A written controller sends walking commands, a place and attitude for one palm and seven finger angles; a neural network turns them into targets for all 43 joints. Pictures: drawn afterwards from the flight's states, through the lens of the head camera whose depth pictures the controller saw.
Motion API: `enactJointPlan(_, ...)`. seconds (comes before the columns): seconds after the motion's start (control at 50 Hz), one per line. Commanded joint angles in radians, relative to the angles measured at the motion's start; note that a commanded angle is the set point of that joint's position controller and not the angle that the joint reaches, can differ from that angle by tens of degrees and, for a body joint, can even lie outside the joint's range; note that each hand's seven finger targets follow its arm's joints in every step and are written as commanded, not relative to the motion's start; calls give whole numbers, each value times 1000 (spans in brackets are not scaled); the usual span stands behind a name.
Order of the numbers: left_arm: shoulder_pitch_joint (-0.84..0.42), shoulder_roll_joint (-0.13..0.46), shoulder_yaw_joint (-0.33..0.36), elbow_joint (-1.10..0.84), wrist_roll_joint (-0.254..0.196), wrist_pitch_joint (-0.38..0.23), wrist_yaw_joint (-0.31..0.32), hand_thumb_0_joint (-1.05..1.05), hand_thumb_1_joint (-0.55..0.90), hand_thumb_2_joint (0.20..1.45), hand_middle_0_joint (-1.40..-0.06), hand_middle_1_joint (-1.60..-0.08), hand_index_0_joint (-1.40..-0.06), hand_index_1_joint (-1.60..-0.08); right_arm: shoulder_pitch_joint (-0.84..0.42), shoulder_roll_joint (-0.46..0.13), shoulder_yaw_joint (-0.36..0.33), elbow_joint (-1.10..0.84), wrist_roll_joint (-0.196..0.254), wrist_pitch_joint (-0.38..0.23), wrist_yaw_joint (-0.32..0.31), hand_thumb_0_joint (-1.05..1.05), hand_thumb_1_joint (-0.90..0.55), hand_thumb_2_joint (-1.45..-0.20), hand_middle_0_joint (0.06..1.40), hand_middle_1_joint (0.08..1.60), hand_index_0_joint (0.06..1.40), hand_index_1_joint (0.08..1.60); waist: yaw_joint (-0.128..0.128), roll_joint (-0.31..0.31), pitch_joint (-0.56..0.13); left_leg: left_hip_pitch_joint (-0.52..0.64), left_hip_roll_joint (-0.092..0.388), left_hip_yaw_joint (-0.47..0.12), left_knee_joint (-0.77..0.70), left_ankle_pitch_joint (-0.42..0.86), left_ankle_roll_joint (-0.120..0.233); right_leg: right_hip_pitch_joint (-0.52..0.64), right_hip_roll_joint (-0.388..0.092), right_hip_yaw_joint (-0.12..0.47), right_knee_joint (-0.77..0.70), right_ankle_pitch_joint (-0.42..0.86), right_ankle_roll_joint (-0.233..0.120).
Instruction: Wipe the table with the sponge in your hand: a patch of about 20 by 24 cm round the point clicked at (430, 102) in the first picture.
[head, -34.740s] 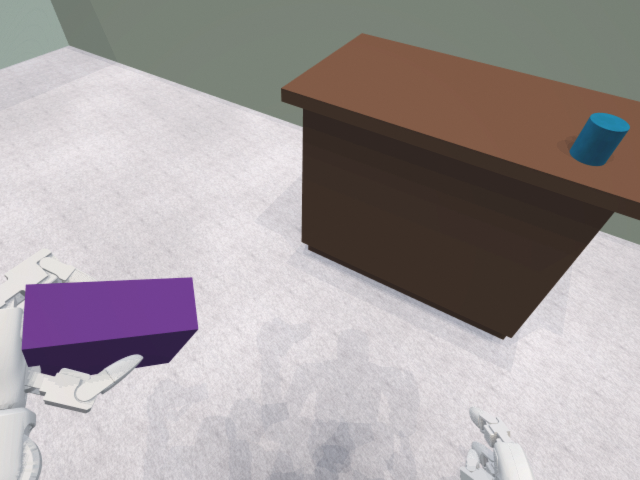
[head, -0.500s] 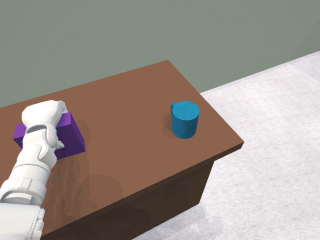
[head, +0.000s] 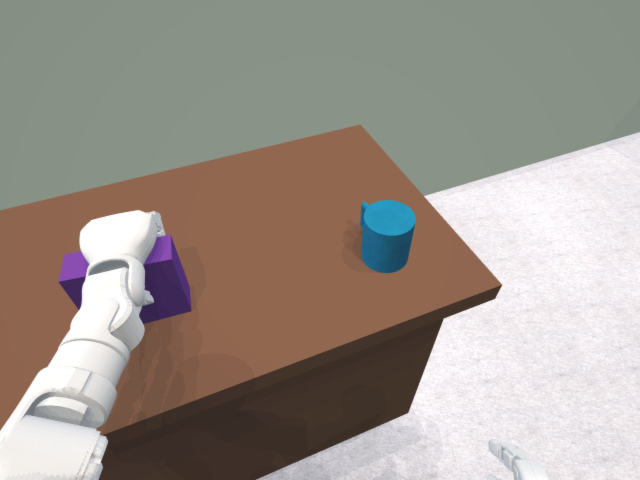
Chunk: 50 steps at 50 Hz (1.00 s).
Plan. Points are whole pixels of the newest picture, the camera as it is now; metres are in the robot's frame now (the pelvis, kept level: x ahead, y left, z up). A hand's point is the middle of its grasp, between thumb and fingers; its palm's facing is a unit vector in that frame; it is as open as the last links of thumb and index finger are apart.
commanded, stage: wipe back along the middle lane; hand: left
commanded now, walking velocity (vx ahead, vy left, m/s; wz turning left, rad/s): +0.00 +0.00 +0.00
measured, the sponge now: (137, 294) +0.36 +0.31 +0.01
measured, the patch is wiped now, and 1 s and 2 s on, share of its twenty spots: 0.70 0.85 0.85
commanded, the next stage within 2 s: slide across to the third lane in 0.88 s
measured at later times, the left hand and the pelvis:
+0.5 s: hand (151, 289) +0.33 +0.26 +0.07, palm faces +0.03 -0.05 -1.00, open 9.5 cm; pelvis +0.01 +0.00 +0.00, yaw -1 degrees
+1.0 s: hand (158, 317) +0.29 +0.23 +0.07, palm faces +0.03 -0.07 -1.00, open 9.5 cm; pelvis +0.01 -0.02 +0.00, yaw -2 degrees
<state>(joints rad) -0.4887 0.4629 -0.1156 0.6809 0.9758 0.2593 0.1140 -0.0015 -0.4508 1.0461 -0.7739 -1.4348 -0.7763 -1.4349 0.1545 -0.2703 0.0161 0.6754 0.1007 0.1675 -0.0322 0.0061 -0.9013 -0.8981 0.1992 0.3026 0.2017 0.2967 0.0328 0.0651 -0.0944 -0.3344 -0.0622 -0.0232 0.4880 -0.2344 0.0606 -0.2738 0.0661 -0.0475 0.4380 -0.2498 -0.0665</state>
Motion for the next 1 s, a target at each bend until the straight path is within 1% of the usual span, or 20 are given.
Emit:
enactJointPlan(0.0,-218,107,3,-154,-1,-9,16,0,100,1300,-1200,-1600,-1200,-1600,-101,-134,-48,-132,-9,-30,-4,0,-900,-900,200,300,200,300,-9,-48,-212,137,24,-47,-40,198,-13,38,-17,64,-52,191,-15)
enactJointPlan(0.04,-166,127,40,-189,-13,-3,21,0,100,1300,-1200,-1600,-1200,-1600,-125,-134,-46,-139,-9,-29,0,0,-900,-900,200,300,200,300,12,-39,-223,136,25,-54,-44,221,-16,55,-15,75,-48,214,-20)
enactJointPlan(0.08,-131,133,47,-205,-18,12,28,0,100,1300,-1200,-1600,-1200,-1600,-120,-138,-49,-137,-11,-25,2,0,-900,-900,200,300,200,300,8,-82,-215,129,25,-46,-40,231,-11,78,-16,73,-44,246,-15)
enactJointPlan(0.26,35,34,-20,-365,-33,103,21,0,100,1300,-1200,-1600,-1200,-1600,-184,-129,-45,-163,-10,-26,25,0,-900,-900,200,300,200,300,23,-66,-169,154,29,-60,-43,299,-21,87,-13,69,-26,285,-18)
enactJointPlan(0.32,92,24,-27,-417,-41,131,17,0,100,1300,-1200,-1600,-1200,-1600,-204,-126,-42,-175,-9,-29,27,0,-900,-900,200,300,200,300,29,-90,-171,152,24,-54,-45,289,-17,105,-15,78,-33,301,-14)
enactJointPlan(0.34,95,64,13,-435,-40,140,18,0,100,1300,-1200,-1600,-1200,-1600,-221,-130,-39,-175,-9,-28,27,0,-900,-900,200,300,200,300,36,-83,-162,147,26,-62,-51,284,-18,103,-10,95,-30,293,-21)
enactJointPlan(0.36,103,19,-30,-454,-45,150,16,0,100,1300,-1200,-1600,-1200,-1600,-221,-122,-38,-181,-9,-29,28,0,-900,-900,200,300,200,300,30,-92,-159,150,25,-54,-50,279,-16,110,-15,78,-28,291,-14)
enactJointPlan(0.44,118,75,15,-489,-36,187,11,0,100,1300,-1200,-1600,-1200,-1600,-254,-126,-29,-184,-7,-27,22,0,-900,-900,200,300,200,300,41,-94,-133,146,19,-54,-59,261,-12,111,-11,107,-35,293,-20)
enactJointPlan(0.46,114,27,-31,-500,-38,191,9,0,100,1300,-1200,-1600,-1200,-1600,-249,-118,-28,-186,-8,-28,23,0,-900,-900,200,300,200,300,29,-93,-139,155,17,-45,-51,276,-11,121,-15,93,-27,316,-16)
enactJointPlan(0.48,135,47,-12,-493,-36,196,9,0,100,1300,-1200,-1600,-1200,-1600,-248,-118,-28,-185,-6,-30,22,0,-900,-900,200,300,200,300,36,-106,-137,151,16,-47,-50,274,-11,124,-15,96,-28,320,-15)
enactJointPlan(0.5,117,12,-50,-509,-33,199,3,0,100,1300,-1200,-1600,-1200,-1600,-255,-116,-24,-186,-7,-30,22,0,-900,-900,200,300,200,300,25,-89,-133,159,18,-45,-49,282,-13,115,-16,95,-29,329,-16)
enactJointPlan(0.54,171,83,24,-530,-38,208,3,0,100,1300,-1200,-1600,-1200,-1600,-274,-121,-23,-192,-8,-31,22,0,-900,-900,200,300,200,300,48,-84,-140,153,16,-50,-56,267,-11,132,-13,118,-29,316,-20)
enactJointPlan(0.56,152,16,-38,-544,-42,210,-2,0,100,1300,-1200,-1600,-1200,-1600,-274,-110,-20,-197,-8,-31,22,0,-900,-900,200,300,200,300,34,-82,-142,159,15,-43,-52,272,-11,135,-17,101,-27,322,-16)
enactJointPlan(0.58,161,43,-16,-536,-39,212,-3,0,100,1300,-1200,-1600,-1200,-1600,-273,-110,-20,-195,-7,-33,21,0,-900,-900,200,300,200,300,36,-84,-126,157,14,-42,-50,261,-9,127,-16,107,-33,316,-16)
enactJointPlan(0.6,148,5,-57,-552,-38,214,-10,0,100,1300,-1200,-1600,-1200,-1600,-276,-109,-17,-198,-7,-32,21,0,-900,-900,200,300,200,300,27,-83,-123,154,15,-44,-54,255,-11,121,-17,103,-32,308,-15)
enactJointPlan(0.74,203,53,-7,-591,-37,214,-20,0,100,1300,-1200,-1600,-1200,-1600,-299,-110,-13,-205,-13,-41,17,0,-900,-900,200,300,200,300,46,-85,-128,154,9,-45,-55,229,-2,133,-14,143,-40,302,-18)
enactJointPlan(0.8,283,10,-36,-618,-48,203,-22,0,100,1300,-1200,-1600,-1200,-1600,-293,-102,-13,-214,-13,-51,21,0,-900,-900,200,300,200,300,46,-100,-141,151,5,-29,-41,256,0,168,-21,138,-30,374,-10)
enactJointPlan(0.84,342,72,31,-649,-54,200,-17,0,100,1300,-1200,-1600,-1200,-1600,-308,-109,-13,-212,-17,-55,23,0,-900,-900,200,300,200,300,65,-87,-153,148,5,-33,-40,265,-1,186,-20,167,-23,412,-15)
enactJointPlan(0.9,378,18,-13,-678,-60,203,-16,0,100,1300,-1200,-1600,-1200,-1600,-302,-100,-15,-216,-14,-60,27,0,-900,-900,200,300,200,300,54,-103,-112,133,6,-29,-42,250,-2,169,-21,152,-26,385,-7)
enactJointPlan(0.98,388,50,15,-727,-68,212,-8,0,100,1300,-1200,-1600,-1200,-1600,-310,-104,-18,-216,-17,-66,23,0,-900,-900,200,300,200,300,56,-124,-102,135,5,-22,-41,230,4,170,-24,167,-34,383,-2)
